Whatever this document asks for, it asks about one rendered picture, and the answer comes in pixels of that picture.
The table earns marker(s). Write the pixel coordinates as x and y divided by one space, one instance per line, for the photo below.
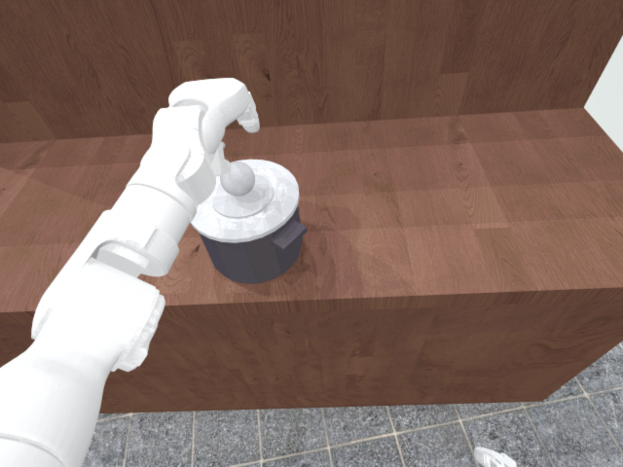
464 211

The left robot forearm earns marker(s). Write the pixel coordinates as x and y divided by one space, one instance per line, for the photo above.
141 232

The left robot hand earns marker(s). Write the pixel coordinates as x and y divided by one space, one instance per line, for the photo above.
233 100

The lid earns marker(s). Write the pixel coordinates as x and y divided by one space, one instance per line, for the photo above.
267 207

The robot left upper arm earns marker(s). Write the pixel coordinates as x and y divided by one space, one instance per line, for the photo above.
50 395

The pot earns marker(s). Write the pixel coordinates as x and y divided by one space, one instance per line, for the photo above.
261 259

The right robot hand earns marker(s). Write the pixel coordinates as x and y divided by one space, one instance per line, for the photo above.
490 458

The knob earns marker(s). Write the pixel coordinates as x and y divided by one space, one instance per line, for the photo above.
239 181

